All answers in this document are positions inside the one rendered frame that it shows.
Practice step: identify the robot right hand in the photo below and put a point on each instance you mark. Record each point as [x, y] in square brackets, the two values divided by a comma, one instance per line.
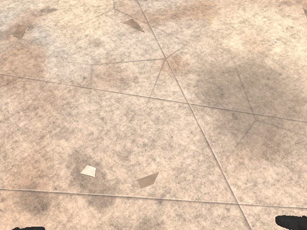
[292, 222]

